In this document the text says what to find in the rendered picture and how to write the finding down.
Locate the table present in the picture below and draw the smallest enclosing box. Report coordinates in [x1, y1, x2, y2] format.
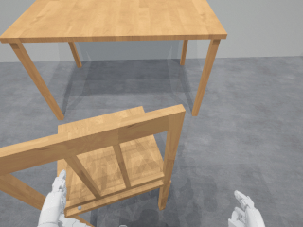
[0, 0, 227, 120]

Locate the right robot hand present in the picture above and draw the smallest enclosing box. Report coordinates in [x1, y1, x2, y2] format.
[228, 190, 265, 227]

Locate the chair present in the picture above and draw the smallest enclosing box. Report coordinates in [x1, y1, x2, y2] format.
[0, 104, 186, 227]

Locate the left robot hand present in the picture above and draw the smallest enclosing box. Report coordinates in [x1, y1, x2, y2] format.
[38, 169, 91, 227]

